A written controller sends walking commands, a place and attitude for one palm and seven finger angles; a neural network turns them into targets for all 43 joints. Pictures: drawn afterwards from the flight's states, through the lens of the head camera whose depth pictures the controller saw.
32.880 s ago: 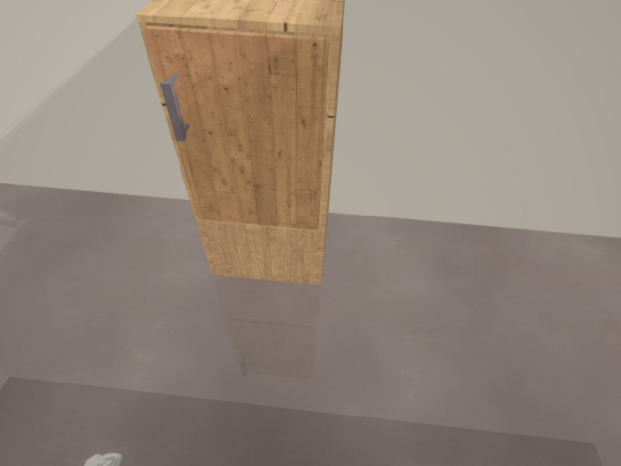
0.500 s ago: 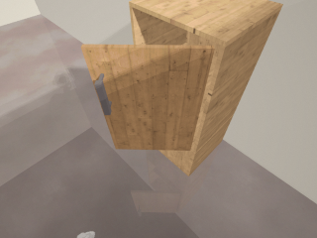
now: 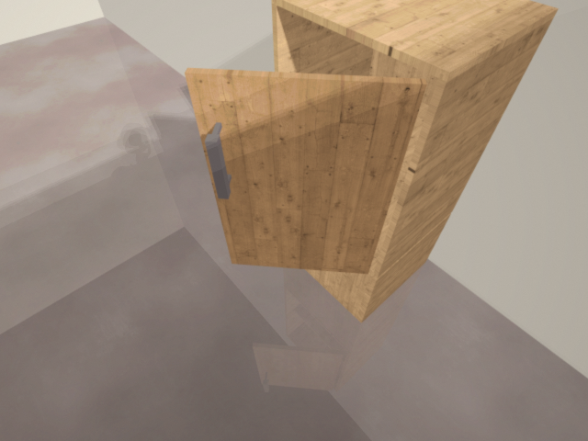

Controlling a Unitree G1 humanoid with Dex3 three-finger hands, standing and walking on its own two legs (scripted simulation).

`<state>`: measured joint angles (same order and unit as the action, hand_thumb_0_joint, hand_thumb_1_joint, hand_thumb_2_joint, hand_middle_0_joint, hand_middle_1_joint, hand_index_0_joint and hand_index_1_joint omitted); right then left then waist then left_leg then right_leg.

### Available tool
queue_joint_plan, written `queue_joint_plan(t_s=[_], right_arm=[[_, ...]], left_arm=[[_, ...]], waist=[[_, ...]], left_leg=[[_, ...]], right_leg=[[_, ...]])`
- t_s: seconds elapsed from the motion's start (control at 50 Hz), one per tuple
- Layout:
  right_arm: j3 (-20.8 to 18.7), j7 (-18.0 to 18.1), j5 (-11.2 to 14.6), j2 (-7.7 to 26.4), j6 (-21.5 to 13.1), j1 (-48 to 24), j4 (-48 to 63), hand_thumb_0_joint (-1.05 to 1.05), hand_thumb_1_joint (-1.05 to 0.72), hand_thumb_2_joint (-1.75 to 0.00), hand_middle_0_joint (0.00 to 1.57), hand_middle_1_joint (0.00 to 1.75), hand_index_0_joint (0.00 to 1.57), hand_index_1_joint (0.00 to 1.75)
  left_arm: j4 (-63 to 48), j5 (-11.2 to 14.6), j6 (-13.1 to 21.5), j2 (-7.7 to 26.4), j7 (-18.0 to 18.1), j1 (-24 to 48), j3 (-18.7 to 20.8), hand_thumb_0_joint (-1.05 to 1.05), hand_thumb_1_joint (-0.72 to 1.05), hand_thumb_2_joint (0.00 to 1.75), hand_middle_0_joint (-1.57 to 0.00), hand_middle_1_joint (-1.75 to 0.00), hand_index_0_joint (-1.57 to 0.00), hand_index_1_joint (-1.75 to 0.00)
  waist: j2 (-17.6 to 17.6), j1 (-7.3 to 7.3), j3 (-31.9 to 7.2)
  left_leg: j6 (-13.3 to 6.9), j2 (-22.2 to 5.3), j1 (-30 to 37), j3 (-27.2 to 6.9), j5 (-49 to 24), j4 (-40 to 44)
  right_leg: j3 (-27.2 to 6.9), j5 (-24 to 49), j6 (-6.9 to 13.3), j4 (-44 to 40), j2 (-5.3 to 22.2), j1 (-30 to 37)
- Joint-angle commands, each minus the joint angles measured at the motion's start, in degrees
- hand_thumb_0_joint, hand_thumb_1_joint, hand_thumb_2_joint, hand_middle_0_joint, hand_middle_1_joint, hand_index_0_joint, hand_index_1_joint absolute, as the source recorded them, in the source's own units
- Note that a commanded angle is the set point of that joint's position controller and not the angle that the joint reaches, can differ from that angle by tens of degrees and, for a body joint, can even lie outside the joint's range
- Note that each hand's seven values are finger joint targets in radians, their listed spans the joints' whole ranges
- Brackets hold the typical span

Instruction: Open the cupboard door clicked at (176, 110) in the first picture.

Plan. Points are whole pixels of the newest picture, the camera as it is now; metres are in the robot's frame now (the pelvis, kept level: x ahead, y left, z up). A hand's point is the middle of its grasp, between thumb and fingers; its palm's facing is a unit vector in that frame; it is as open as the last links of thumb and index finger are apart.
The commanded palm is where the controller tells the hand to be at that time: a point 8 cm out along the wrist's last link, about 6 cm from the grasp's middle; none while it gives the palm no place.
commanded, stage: come to a stop and stand still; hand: left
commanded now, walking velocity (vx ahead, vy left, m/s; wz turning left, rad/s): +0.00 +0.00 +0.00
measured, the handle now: (221, 161) +0.60 +0.19 +0.00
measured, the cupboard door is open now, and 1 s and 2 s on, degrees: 43 43 43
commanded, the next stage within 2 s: look again from close up in 0.38 s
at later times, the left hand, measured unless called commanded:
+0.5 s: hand out of the picture +0.01 +0.16 -0.16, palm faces -0.02 -0.98 -0.22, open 7.4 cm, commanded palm none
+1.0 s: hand out of the picture +0.04 +0.15 -0.17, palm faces -0.01 -0.98 -0.21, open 7.4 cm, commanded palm none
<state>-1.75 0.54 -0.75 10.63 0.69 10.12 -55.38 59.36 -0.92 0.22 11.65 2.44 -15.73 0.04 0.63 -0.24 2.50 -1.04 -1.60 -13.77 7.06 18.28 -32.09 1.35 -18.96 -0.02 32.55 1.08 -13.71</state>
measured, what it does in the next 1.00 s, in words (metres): stands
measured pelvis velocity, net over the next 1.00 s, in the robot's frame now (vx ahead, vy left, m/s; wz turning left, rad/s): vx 0.02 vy -0.03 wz -0.02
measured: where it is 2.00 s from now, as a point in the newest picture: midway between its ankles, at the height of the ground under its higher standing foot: outside the picture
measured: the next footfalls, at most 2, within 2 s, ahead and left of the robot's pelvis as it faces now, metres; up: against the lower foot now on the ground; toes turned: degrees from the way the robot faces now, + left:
none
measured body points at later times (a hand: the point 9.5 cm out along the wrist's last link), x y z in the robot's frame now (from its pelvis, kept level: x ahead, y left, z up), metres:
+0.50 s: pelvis -0.01 -0.02 +0.01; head +0.01 -0.02 +0.46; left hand +0.02 +0.22 -0.15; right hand -0.02 -0.24 -0.16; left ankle -0.01 +0.10 -0.73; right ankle -0.02 -0.12 -0.73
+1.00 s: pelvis +0.02 -0.03 +0.01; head +0.04 -0.03 +0.45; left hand +0.04 +0.20 -0.15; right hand +0.04 -0.25 -0.16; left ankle -0.01 +0.10 -0.73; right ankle -0.02 -0.12 -0.73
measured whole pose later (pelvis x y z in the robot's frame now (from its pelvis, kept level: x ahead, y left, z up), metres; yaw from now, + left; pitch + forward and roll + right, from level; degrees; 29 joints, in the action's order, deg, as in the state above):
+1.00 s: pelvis +0.02 -0.03 +0.01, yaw -1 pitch +0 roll +1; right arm 0.1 1.8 -0.9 9.3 -1.3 13.7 -63.9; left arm 62.8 -0.7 1.1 9.8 1.6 -15.1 -0.4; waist -0.2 -0.2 1.5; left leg 1.4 -3.5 -9.5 7.5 17.5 -27.0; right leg 1.0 -18.8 2.3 29.0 -1.2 -10.5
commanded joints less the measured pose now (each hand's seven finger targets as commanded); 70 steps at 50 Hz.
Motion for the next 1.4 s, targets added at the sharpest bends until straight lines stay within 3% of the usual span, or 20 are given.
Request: queue_joint_plan(t_s=[0.0, 0.08, 0.18, 0.42, 0.52, 1.02, 1.04, 1.06, 1.08, 1.1, 1.12, 1.14, 1.16, 1.18, 1.2, 1.24, 1.28, 1.3, 1.34, 1.38], right_arm=[[-0.8, 0.2, -0.1, 6.3, -1.9, 4.6, 2.6, 0.00, -0.90, -0.90, 0.20, 0.30, 0.20, 0.30], [-0.2, 0.3, 0.0, 6.3, -1.5, 3.1, 2.2, 0.00, -0.90, -0.90, 0.20, 0.30, 0.20, 0.30], [0.2, 0.1, -0.3, 5.7, -1.7, 4.4, 0.3, 0.00, -0.90, -0.90, 0.20, 0.30, 0.20, 0.30], [1.1, 0.5, -0.2, 4.8, -2.3, 7.9, -4.0, 0.00, -0.90, -0.90, 0.20, 0.30, 0.20, 0.30], [1.1, 0.8, -0.1, 4.4, -2.6, 9.1, -5.5, 0.00, -0.90, -0.90, 0.20, 0.30, 0.20, 0.30], [0.6, 1.6, 0.0, 4.8, -2.5, 6.8, -7.0, 0.00, -0.90, -0.90, 0.20, 0.30, 0.20, 0.30], [-0.3, 1.2, 0.7, 6.1, -2.0, 0.9, -2.9, 0.00, -0.90, -0.90, 0.20, 0.30, 0.20, 0.30], [-0.3, 3.7, 3.6, 14.0, -11.5, 3.8, 16.0, 0.00, -0.90, -0.90, 0.20, 0.30, 0.20, 0.30], [-0.4, 5.8, 2.1, 9.6, -16.2, 0.7, 12.4, 0.00, -0.90, -0.90, 0.20, 0.30, 0.20, 0.30], [-0.9, 5.3, 3.6, 7.4, -18.0, 0.7, 12.9, 0.00, -0.90, -0.90, 0.20, 0.30, 0.20, 0.30], [-1.4, 5.0, 3.7, 8.0, -18.3, 2.0, 11.6, 0.00, -0.90, -0.90, 0.20, 0.30, 0.20, 0.30], [-2.7, 4.5, 2.7, 9.9, -18.9, 1.3, 15.0, 0.00, -0.90, -0.90, 0.20, 0.30, 0.20, 0.30], [-3.4, 4.2, 1.5, 11.0, -19.0, 2.6, 15.6, 0.00, -0.90, -0.90, 0.20, 0.30, 0.20, 0.30], [-3.8, 3.8, 0.8, 10.5, -18.9, 2.2, 17.2, 0.00, -0.90, -0.90, 0.20, 0.30, 0.20, 0.30], [-4.1, 2.8, 1.3, 10.3, -19.0, 0.8, 19.6, 0.00, -0.90, -0.90, 0.20, 0.30, 0.20, 0.30], [-4.3, 1.3, 0.9, 10.2, -18.7, -1.1, 22.5, 0.00, -0.90, -0.90, 0.20, 0.30, 0.20, 0.30], [-4.7, 0.2, 1.1, 10.7, -18.9, -2.7, 25.9, 0.00, -0.90, -0.90, 0.20, 0.30, 0.20, 0.30], [-4.9, -0.4, 1.2, 11.2, -18.8, -2.4, 27.1, 0.00, -0.90, -0.90, 0.20, 0.30, 0.20, 0.30], [-4.7, -0.3, 2.1, 11.4, -18.0, -3.4, 31.3, 0.00, -0.90, -0.90, 0.20, 0.30, 0.20, 0.30], [-4.1, 0.5, 2.6, 10.8, -17.5, -3.8, 34.5, 0.00, -0.90, -0.90, 0.20, 0.30, 0.20, 0.30]], left_arm=[[-4.4, -0.2, 1.6, 6.5, 0.3, -0.7, 0.9, 0.00, 0.90, 0.90, -0.20, -0.30, -0.20, -0.30], [-3.5, -0.1, 1.0, 5.9, -0.1, -1.1, 0.3, 0.00, 0.90, 0.90, -0.20, -0.30, -0.20, -0.30], [-3.0, -0.2, 1.0, 6.4, -0.4, -1.4, 0.4, 0.00, 0.90, 0.90, -0.20, -0.30, -0.20, -0.30], [-1.2, 0.1, 1.2, 5.7, -0.6, -2.0, 0.7, 0.00, 0.90, 0.90, -0.20, -0.30, -0.20, -0.30], [-0.1, 0.1, 1.4, 5.2, -0.5, -2.4, 0.7, 0.00, 0.90, 0.90, -0.20, -0.30, -0.20, -0.30], [1.9, -0.1, 1.8, 5.2, -0.3, -2.6, 1.3, 0.00, 0.90, 0.90, -0.20, -0.30, -0.20, -0.30], [4.0, -0.2, 2.2, 5.3, 2.3, -8.6, 1.7, 0.00, 0.90, 0.90, -0.20, -0.30, -0.20, -0.30], [-84.4, 11.7, 15.3, 17.8, 1.3, 35.0, 7.0, 0.00, 0.88, 0.89, -0.20, -0.32, -0.20, -0.32], [-68.4, 6.5, 12.5, 14.2, 3.8, 7.8, 8.5, 0.00, 0.85, 0.88, -0.20, -0.33, -0.20, -0.33], [-60.7, 8.8, 5.0, 1.5, 5.0, -7.7, 1.7, 0.00, 0.83, 0.87, -0.21, -0.34, -0.21, -0.34], [-58.5, 10.5, 4.7, -4.6, 3.2, -5.9, -0.4, 0.00, 0.81, 0.86, -0.21, -0.36, -0.21, -0.36], [-59.8, 10.3, 7.0, -0.7, 1.7, -1.7, 3.0, 0.00, 0.78, 0.85, -0.21, -0.37, -0.21, -0.37], [-57.1, 10.5, 10.2, 2.0, -0.4, -3.0, 6.9, 0.00, 0.76, 0.84, -0.21, -0.39, -0.21, -0.39], [-50.7, 11.1, 13.5, -1.0, -3.3, -11.4, 7.2, 0.00, 0.74, 0.83, -0.21, -0.40, -0.21, -0.40], [-45.2, 11.5, 16.8, -1.7, -7.0, -18.8, 8.2, 0.00, 0.71, 0.82, -0.21, -0.42, -0.21, -0.42], [-43.8, 13.3, 25.4, -1.5, -14.6, -18.9, 9.3, 0.00, 0.67, 0.80, -0.22, -0.45, -0.22, -0.45], [-44.6, 14.3, 33.6, 2.2, -22.3, -15.5, 11.8, 0.00, 0.62, 0.78, -0.22, -0.48, -0.22, -0.48], [-44.5, 14.6, 36.5, 6.6, -26.2, -13.0, 14.6, 0.00, 0.60, 0.77, -0.22, -0.50, -0.22, -0.50], [-48.8, 16.9, 36.2, 9.0, -29.4, -8.1, 17.1, 0.00, 0.55, 0.75, -0.22, -0.53, -0.22, -0.53], [-55.3, 19.9, 34.1, 8.4, -29.5, -1.5, 16.9, 0.00, 0.50, 0.73, -0.23, -0.55, -0.23, -0.55]], waist=[[3.3, 1.14, -4.5], [-2.1, 0.80, 1.3], [-1.4, 0.76, 2.6], [-0.5, 0.31, 0.7], [-1.1, 0.20, -1.0], [-1.1, 0.53, -1.3], [-4.6, -1.77, 0.8], [5.1, 4.84, -27.9], [16.5, -0.48, -28.3], [15.1, 1.37, -18.8], [5.1, 2.98, -9.8], [0.0, 3.73, -4.5], [-6.3, 4.08, -7.2], [-13.3, 1.98, -7.9], [-12.3, -0.60, -7.2], [-15.3, -2.32, -9.8], [-10.7, -2.70, -13.4], [-5.8, -2.76, -14.6], [-3.5, -3.54, -20.3], [-2.6, -2.39, -21.4]], left_leg=[[-1.9, -6.7, 6.0, -7.1, -20.8, 5.6], [-1.4, -5.5, 1.0, -7.1, -4.5, 9.4], [-1.1, -4.5, 0.2, -6.7, 1.2, 11.2], [-0.8, -5.0, 0.6, -5.6, -3.2, 10.5], [-0.7, -5.4, 1.9, -5.0, -7.5, 9.3], [-0.1, -6.0, 7.1, -3.7, -15.8, 8.0], [1.9, -6.0, -0.5, -0.8, -13.5, -6.8], [-1.0, 1.0, 11.5, -4.5, -23.7, 4.6], [-2.0, -0.1, 17.5, -4.9, -36.4, 6.3], [-0.6, -1.7, 14.7, -6.7, -39.9, 6.4], [-0.7, -2.2, 10.7, -6.4, -39.0, 2.7], [-0.6, -0.8, 4.2, -7.2, -31.6, -1.0], [-0.5, 0.3, 0.2, -6.6, -26.3, -3.8], [-0.1, 0.9, -5.5, -6.8, -21.9, -5.8], [0.6, 1.8, -10.3, -6.3, -20.4, -8.0], [1.5, 2.7, -18.9, -5.5, -14.9, -12.8], [1.8, 3.5, -25.1, -5.0, -10.2, -18.1], [1.9, 3.6, -26.8, -5.2, -10.0, -21.3], [1.0, 4.0, -29.7, -3.9, -6.4, -23.9], [0.4, 4.1, -31.7, -3.6, -1.5, -26.2]], right_leg=[[-4.6, 14.8, 2.3, -3.5, 3.8, -1.4], [-6.2, 5.7, 2.0, -7.6, 3.8, -3.5], [-7.6, -1.1, 2.5, -10.5, 4.1, -4.9], [-7.1, 4.6, 3.0, -9.7, 4.3, -1.5], [-6.5, 11.5, 3.1, -8.2, 4.6, 0.4], [-6.8, 25.3, 3.2, -7.8, 4.8, 1.7], [-11.3, 52.5, -1.5, -9.7, 9.8, 3.0], [-5.7, 46.4, 2.6, -3.0, 4.7, 11.1], [-3.3, 33.5, 3.2, 0.9, 0.6, 8.3], [1.7, 19.0, 2.1, 1.0, -0.3, -0.6], [3.2, 18.3, 1.1, -1.0, -0.1, -5.5], [3.5, 21.7, 0.7, -1.4, 0.0, -9.3], [3.9, 24.6, 0.2, 0.0, 0.1, -10.6], [4.3, 25.4, -0.5, 2.9, 0.0, -11.6], [3.6, 28.2, -0.4, 6.3, 0.4, -11.1], [2.3, 26.8, -0.3, 12.6, 0.2, -14.2], [-0.8, 22.0, 0.2, 17.1, 0.8, -16.6], [-3.5, 22.3, 0.9, 19.3, 1.7, -17.1], [-5.7, 12.6, 0.9, 19.6, 1.8, -17.8], [-7.9, 1.4, 0.3, 17.5, 1.8, -20.2]])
